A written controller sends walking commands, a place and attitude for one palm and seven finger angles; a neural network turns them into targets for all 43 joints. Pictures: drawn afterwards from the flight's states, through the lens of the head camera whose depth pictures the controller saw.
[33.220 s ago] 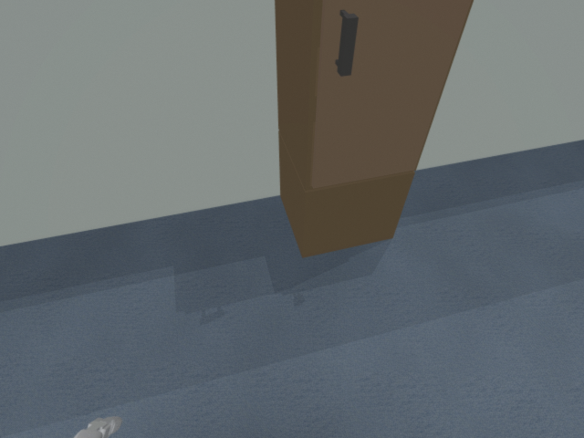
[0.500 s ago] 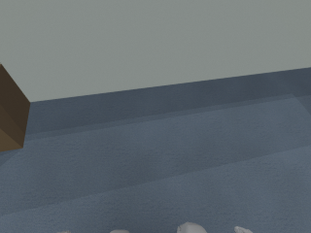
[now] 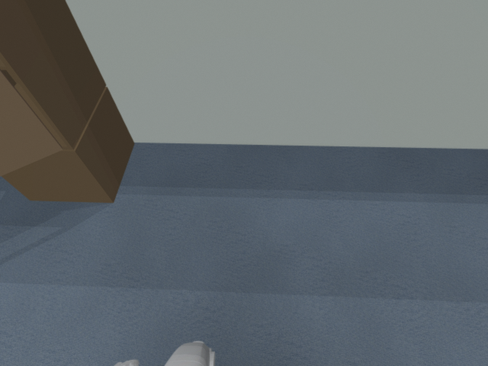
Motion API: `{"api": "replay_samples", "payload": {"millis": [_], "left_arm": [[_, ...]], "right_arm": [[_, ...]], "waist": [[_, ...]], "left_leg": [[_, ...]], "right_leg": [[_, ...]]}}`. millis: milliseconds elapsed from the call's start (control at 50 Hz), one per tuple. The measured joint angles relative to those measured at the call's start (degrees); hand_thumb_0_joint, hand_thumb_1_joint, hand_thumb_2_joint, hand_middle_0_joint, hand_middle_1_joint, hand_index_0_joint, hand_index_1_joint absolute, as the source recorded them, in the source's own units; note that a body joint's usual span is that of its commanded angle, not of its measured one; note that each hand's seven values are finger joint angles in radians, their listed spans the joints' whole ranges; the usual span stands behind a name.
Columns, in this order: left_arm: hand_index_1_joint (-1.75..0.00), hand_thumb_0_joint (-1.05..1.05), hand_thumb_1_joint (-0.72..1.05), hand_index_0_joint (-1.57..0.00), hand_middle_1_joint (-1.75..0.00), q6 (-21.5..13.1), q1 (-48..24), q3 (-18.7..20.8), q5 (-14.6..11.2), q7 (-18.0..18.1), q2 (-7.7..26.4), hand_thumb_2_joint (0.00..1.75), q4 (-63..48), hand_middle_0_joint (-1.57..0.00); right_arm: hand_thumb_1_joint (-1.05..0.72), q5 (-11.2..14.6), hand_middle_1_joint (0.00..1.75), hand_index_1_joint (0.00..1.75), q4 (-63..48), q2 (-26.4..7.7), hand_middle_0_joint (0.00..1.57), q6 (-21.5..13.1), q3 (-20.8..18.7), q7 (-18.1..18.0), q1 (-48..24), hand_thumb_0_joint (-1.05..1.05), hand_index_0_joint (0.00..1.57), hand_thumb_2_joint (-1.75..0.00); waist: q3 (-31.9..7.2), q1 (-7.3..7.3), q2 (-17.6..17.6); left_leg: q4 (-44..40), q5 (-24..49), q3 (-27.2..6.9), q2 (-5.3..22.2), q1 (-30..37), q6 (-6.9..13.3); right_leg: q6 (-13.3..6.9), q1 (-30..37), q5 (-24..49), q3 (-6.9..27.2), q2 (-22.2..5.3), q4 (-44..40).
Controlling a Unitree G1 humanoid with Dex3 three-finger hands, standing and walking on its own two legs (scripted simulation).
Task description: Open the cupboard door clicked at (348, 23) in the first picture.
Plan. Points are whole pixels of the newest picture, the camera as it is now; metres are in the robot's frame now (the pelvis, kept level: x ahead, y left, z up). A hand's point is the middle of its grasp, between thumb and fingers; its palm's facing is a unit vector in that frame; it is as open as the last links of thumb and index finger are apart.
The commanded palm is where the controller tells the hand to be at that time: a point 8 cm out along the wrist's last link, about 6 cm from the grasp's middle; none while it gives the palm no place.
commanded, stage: turn to face it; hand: left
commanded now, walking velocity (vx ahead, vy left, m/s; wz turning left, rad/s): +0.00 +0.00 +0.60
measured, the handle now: out of the picture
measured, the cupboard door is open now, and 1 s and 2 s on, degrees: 37 37 37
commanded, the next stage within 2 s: take the last steps up to it in 0.84 s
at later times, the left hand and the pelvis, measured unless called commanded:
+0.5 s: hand out of the picture +0.09 +0.26 -0.16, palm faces +0.28 -0.92 -0.26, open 7.4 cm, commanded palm none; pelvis +0.04 +0.02 -0.01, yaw +16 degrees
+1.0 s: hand out of the picture -0.04 +0.21 -0.20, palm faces +0.53 -0.82 -0.21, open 7.4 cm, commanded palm none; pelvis +0.05 +0.03 -0.02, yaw +29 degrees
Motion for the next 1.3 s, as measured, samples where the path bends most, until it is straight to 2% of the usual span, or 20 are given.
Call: {"api": "replay_samples", "payload": {"millis": [80, 140, 160, 180, 220, 300, 440, 520, 560, 640, 680, 720, 780, 880, 940, 960, 1040, 1120, 1200, 1300], "left_arm": [[-0.30, 0.01, 0.91, -0.21, -0.30, -0.1, 1.2, 0.6, 0.3, -0.2, 0.9, 0.89, 0.5, -0.20], [-0.30, 0.01, 0.91, -0.21, -0.30, 0.1, 2.8, 1.2, 0.0, -0.5, 2.3, 0.89, 1.2, -0.20], [-0.30, 0.01, 0.91, -0.21, -0.30, 0.5, 3.3, 1.5, -0.3, -0.6, 2.8, 0.89, 1.4, -0.20], [-0.30, 0.01, 0.91, -0.21, -0.30, 1.2, 3.1, 1.8, -0.5, -0.6, 3.6, 0.89, 2.0, -0.20], [-0.30, 0.01, 0.91, -0.21, -0.30, 2.9, 2.1, 2.3, -0.4, -0.2, 4.9, 0.89, 2.7, -0.20], [-0.29, 0.01, 0.91, -0.20, -0.30, 3.6, -0.4, 2.8, -0.2, -0.3, 5.7, 0.89, 2.6, -0.20], [-0.29, 0.01, 0.91, -0.20, -0.30, 2.5, -3.6, 2.3, -0.4, -0.6, 4.7, 0.89, -0.1, -0.20], [-0.29, 0.01, 0.91, -0.20, -0.30, 1.8, -4.7, 1.7, -0.7, -0.6, 3.6, 0.89, -1.3, -0.20], [-0.29, 0.01, 0.91, -0.20, -0.30, 0.8, -4.3, 1.3, -0.7, -0.7, 3.4, 0.89, -2.0, -0.20], [-0.29, 0.01, 0.91, -0.20, -0.30, -0.3, -3.5, 0.4, 0.0, -0.2, 1.2, 0.89, -1.7, -0.20], [-0.30, 0.01, 0.91, -0.20, -0.30, -0.1, -2.3, 0.1, -0.1, 0.0, 0.5, 0.89, -1.3, -0.20], [-0.30, 0.01, 0.91, -0.21, -0.30, 0.0, -1.1, 0.0, -0.1, 0.1, 0.1, 0.89, -0.5, -0.20], [-0.30, 0.01, 0.91, -0.21, -0.30, -0.2, 0.3, -0.1, 0.0, 0.0, 0.0, 0.89, 0.5, -0.20], [-0.30, 0.01, 0.91, -0.21, -0.30, -0.6, 2.4, 0.2, 0.4, -0.1, 0.4, 0.89, 2.2, -0.20], [-0.30, 0.01, 0.91, -0.21, -0.30, -0.3, 4.1, 0.7, 0.1, -0.1, 1.4, 0.89, 3.7, -0.20], [-0.30, 0.01, 0.91, -0.21, -0.30, 0.0, 4.8, 0.8, -0.2, -0.2, 1.7, 0.89, 4.2, -0.20], [-0.30, 0.01, 0.91, -0.20, -0.30, 2.6, 4.3, 1.6, -0.4, 0.0, 3.4, 0.89, 6.5, -0.20], [-0.29, 0.01, 0.91, -0.20, -0.30, 2.5, 2.8, 2.0, 0.0, -1.2, 3.2, 0.89, 7.0, -0.20], [-0.29, 0.01, 0.91, -0.20, -0.30, 1.5, 1.1, 1.9, 0.1, -2.0, 2.4, 0.89, 5.8, -0.20], [-0.29, 0.01, 0.91, -0.20, -0.30, 0.5, -1.1, 1.6, 0.1, -2.3, 1.2, 0.89, 4.4, -0.19]], "right_arm": [[-0.91, 0.2, 0.30, 0.30, -0.3, 0.2, 0.19, -0.4, 0.5, 0.1, -1.9, 0.01, 0.20, -0.90], [-0.91, 0.2, 0.30, 0.30, -1.4, 0.2, 0.19, -1.4, 0.9, 0.2, -3.1, 0.01, 0.20, -0.90], [-0.91, 0.0, 0.30, 0.30, -2.0, 0.1, 0.19, -2.1, 0.9, 0.2, -3.3, 0.01, 0.20, -0.90], [-0.91, -0.1, 0.30, 0.30, -2.3, 0.5, 0.19, -2.7, 0.9, -0.1, -3.7, 0.01, 0.20, -0.90], [-0.91, -0.1, 0.30, 0.30, -2.9, 1.3, 0.19, -3.3, 1.3, -0.6, -3.9, 0.01, 0.20, -0.90], [-0.91, -0.4, 0.30, 0.30, -3.2, 2.1, 0.20, -3.5, 2.1, -1.6, -2.4, 0.01, 0.20, -0.90], [-0.90, -0.6, 0.30, 0.30, -2.1, 2.5, 0.20, -3.3, 2.4, -1.7, 0.3, 0.01, 0.20, -0.90], [-0.90, -0.6, 0.30, 0.30, -1.6, 2.4, 0.20, -2.6, 2.0, -1.6, 1.4, 0.01, 0.20, -0.90], [-0.90, -0.3, 0.30, 0.30, -1.5, 2.3, 0.20, -2.2, 1.6, -1.6, 2.2, 0.01, 0.20, -0.90], [-0.90, 0.1, 0.30, 0.30, -0.5, 0.7, 0.20, -1.2, 0.3, -1.4, 1.9, 0.01, 0.20, -0.90], [-0.91, -0.1, 0.30, 0.30, 0.0, 0.3, 0.20, -0.7, 0.1, -1.0, 1.6, 0.01, 0.20, -0.90], [-0.91, -0.1, 0.30, 0.30, 0.3, 0.3, 0.20, -0.5, 0.1, -0.7, 1.3, 0.01, 0.20, -0.90], [-0.91, 0.0, 0.30, 0.30, 0.6, 0.6, 0.19, -0.6, 0.4, -0.5, 0.7, 0.01, 0.20, -0.90], [-0.91, 0.3, 0.30, 0.30, 1.2, 1.2, 0.19, -1.1, 1.1, -0.6, -1.2, 0.01, 0.20, -0.90], [-0.91, 0.3, 0.30, 0.30, 0.9, 1.7, 0.19, -2.0, 1.7, -0.7, -2.2, 0.01, 0.20, -0.90], [-0.91, 0.2, 0.30, 0.30, 0.7, 1.8, 0.19, -2.7, 1.8, -0.8, -2.3, 0.01, 0.20, -0.90], [-0.91, -0.6, 0.30, 0.30, 0.2, 3.8, 0.19, -3.8, 2.7, -1.6, -2.3, 0.01, 0.20, -0.90], [-0.91, -0.7, 0.30, 0.30, 0.2, 4.4, 0.20, -4.9, 3.3, -2.2, 0.2, 0.01, 0.20, -0.90], [-0.91, -0.6, 0.30, 0.30, 1.5, 4.5, 0.20, -5.6, 3.3, -2.4, 3.6, 0.00, 0.20, -0.90], [-0.92, -0.7, 0.30, 0.30, 3.4, 3.5, 0.20, -5.3, 2.9, -2.0, 7.4, 0.00, 0.20, -0.90]], "waist": [[1.0, 1.39, -1.5], [0.8, 2.00, -2.5], [0.4, 1.95, -2.5], [0.5, 1.97, -3.2], [0.7, 2.34, -3.8], [-0.2, 2.35, -2.8], [-1.4, 1.69, -0.5], [-1.6, 0.78, 1.1], [-2.1, 0.66, 1.3], [-1.2, 0.27, 3.0], [-1.2, 0.30, 2.7], [-1.3, 0.18, 2.0], [-1.1, 0.35, 0.5], [-0.3, 2.07, -1.3], [-0.5, 2.74, -1.9], [-0.9, 2.76, -1.7], [-1.2, 3.65, -3.4], [-2.6, 3.28, -1.7], [-3.7, 2.64, -0.2], [-4.2, 1.37, 1.1]], "left_leg": [[-11.8, -1.0, 2.4, 0.3, 4.2, 0.6], [-23.1, 5.5, 4.3, -0.6, 8.8, 1.8], [-24.9, 9.2, 4.1, -0.8, 9.3, 4.8], [-23.2, 8.8, 3.8, -1.4, 8.4, 6.4], [-21.8, 6.5, 3.0, -1.7, 8.2, 6.9], [-25.7, 7.8, 0.2, -1.9, 10.1, 5.9], [-29.9, 9.9, -4.1, -2.5, 12.1, 5.5], [-28.0, 8.8, -6.5, -2.8, 11.4, 4.4], [-25.3, 7.3, -7.5, -3.5, 10.2, 3.5], [-3.4, -4.0, -5.7, -4.2, 3.0, 2.7], [5.6, -2.5, -3.7, -3.5, 0.2, 2.0], [8.4, -0.6, -2.3, -2.4, -0.9, 1.4], [3.2, -0.5, -1.0, -1.0, 0.4, 0.7], [-11.7, -1.8, 1.0, -0.5, 5.3, 1.0], [-23.3, 4.9, 2.5, -0.9, 10.1, 1.8], [-26.3, 9.5, 2.4, -0.8, 11.3, 3.1], [-24.3, 6.6, 2.7, -1.7, 11.4, 6.8], [-28.5, 8.2, 1.5, -2.0, 13.7, 7.2], [-33.0, 10.1, 0.3, -2.9, 16.1, 7.7], [-34.3, 9.7, -0.5, -3.9, 18.0, 7.6]], "right_leg": [[1.1, 0.2, -2.0, -2.9, -1.9, 2.3], [2.5, -1.1, -5.1, -4.5, -3.6, 7.4], [3.0, -3.0, -6.4, -4.2, -4.1, 11.4], [3.6, -5.4, -10.2, -1.8, -4.2, 17.2], [4.0, -10.0, -14.6, 3.1, -2.5, 27.6], [4.8, -16.0, -9.9, 7.5, 0.1, 36.0], [5.3, -16.2, -6.5, 9.8, 2.3, 26.9], [4.9, -11.6, -5.0, 9.2, 4.4, 15.7], [4.3, -7.3, 0.7, 8.5, 4.8, 6.2], [-0.2, -5.7, -0.4, 5.6, 3.8, 6.6], [-0.5, -4.2, -0.2, 4.6, 2.9, 4.7], [-0.3, -2.8, 0.6, 3.6, 2.1, 2.5], [-0.2, -1.4, 1.3, 2.0, 0.9, 0.5], [0.8, -0.6, 0.3, -0.2, -0.6, 1.2], [2.1, -1.3, -1.7, -1.2, -1.2, 4.4], [2.6, -2.1, -2.9, -1.6, -1.3, 6.6], [2.9, -7.9, -14.1, 4.0, 0.1, 22.7], [2.2, -12.9, -10.1, 6.3, 1.7, 32.2], [2.2, -14.4, -6.6, 6.8, 1.8, 29.0], [2.0, -11.9, -5.1, 6.0, 2.3, 16.7]]}}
